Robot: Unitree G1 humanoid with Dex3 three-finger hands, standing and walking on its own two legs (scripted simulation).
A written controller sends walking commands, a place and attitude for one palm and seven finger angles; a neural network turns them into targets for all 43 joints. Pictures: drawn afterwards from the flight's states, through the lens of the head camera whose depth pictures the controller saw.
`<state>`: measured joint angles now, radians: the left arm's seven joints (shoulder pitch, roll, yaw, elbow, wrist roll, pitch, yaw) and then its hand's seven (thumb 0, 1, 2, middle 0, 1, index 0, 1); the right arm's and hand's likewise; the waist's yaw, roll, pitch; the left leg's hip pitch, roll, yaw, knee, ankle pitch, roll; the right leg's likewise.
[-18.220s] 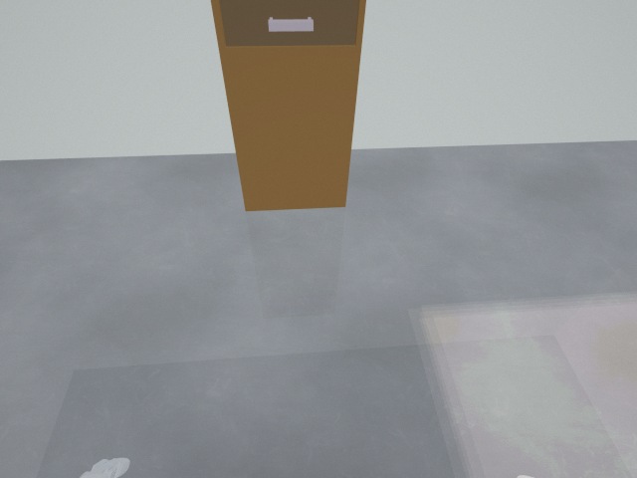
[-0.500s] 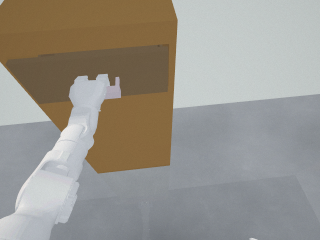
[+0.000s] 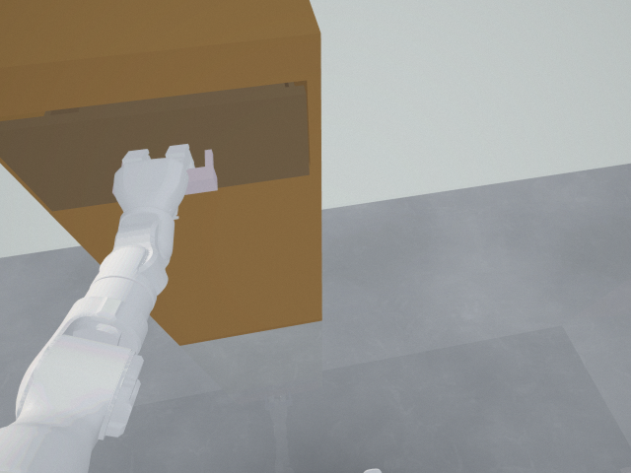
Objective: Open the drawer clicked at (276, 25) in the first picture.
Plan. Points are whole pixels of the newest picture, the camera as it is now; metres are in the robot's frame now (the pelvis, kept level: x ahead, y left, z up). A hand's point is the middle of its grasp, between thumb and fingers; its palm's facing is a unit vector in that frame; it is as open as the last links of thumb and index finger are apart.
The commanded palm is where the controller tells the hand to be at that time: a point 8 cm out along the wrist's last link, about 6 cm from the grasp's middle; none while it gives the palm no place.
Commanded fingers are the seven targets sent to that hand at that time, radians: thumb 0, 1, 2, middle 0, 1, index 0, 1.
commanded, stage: pull the drawer open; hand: left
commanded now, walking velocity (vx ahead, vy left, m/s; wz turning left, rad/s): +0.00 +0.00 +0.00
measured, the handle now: (167, 173) +0.51 +0.20 +0.06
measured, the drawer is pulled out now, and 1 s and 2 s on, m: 0.02 0.08 0.11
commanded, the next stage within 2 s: none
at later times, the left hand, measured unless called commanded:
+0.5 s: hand (166, 215) +0.46 +0.20 +0.04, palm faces -0.02 +0.00 -1.00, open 5.7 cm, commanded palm +0.44 +0.20 +0.09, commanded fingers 0.00 0.90 0.90 -0.40 -1.35 -0.40 -1.35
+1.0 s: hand (166, 239) +0.42 +0.19 +0.04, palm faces +0.05 -0.03 -1.00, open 5.6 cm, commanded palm +0.39 +0.20 +0.09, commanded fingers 0.00 0.90 0.90 -0.40 -1.35 -0.40 -1.35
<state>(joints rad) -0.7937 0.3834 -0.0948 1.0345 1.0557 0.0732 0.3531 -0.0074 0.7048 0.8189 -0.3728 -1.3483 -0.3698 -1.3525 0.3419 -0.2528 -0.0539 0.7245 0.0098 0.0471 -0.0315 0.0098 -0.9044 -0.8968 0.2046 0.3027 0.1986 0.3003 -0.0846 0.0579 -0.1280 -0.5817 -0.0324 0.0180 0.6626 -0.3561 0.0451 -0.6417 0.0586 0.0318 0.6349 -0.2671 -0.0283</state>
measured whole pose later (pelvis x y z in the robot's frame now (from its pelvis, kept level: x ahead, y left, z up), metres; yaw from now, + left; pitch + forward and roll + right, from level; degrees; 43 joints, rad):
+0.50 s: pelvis +0.02 +0.01 +0.00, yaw +3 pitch +14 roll -1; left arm -0.74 0.27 -0.21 0.91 1.06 0.17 0.31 -0.01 0.69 0.85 -0.40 -1.35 -0.40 -1.35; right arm 0.18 -0.23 -0.04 0.68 0.00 0.11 -0.03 0.01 -0.90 -0.90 0.21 0.30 0.20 0.30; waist -0.01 0.06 -0.13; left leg -0.52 -0.06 -0.02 0.65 -0.38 0.05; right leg -0.57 0.03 -0.01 0.64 -0.32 -0.02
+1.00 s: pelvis +0.02 +0.00 +0.01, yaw +1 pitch +12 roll +0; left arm -0.44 0.31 -0.20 0.59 1.03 0.18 0.34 0.01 0.70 0.79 -0.37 -1.35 -0.41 -1.35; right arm 0.29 -0.26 -0.06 0.71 0.03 0.11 -0.01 0.01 -0.91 -0.90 0.20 0.30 0.20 0.30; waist -0.02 0.07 -0.12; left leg -0.44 -0.04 0.00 0.61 -0.37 0.04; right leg -0.51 0.05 0.02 0.60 -0.30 -0.03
